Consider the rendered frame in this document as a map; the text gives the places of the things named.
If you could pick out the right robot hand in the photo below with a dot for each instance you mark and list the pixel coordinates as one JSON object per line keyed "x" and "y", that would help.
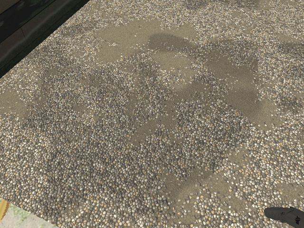
{"x": 291, "y": 216}

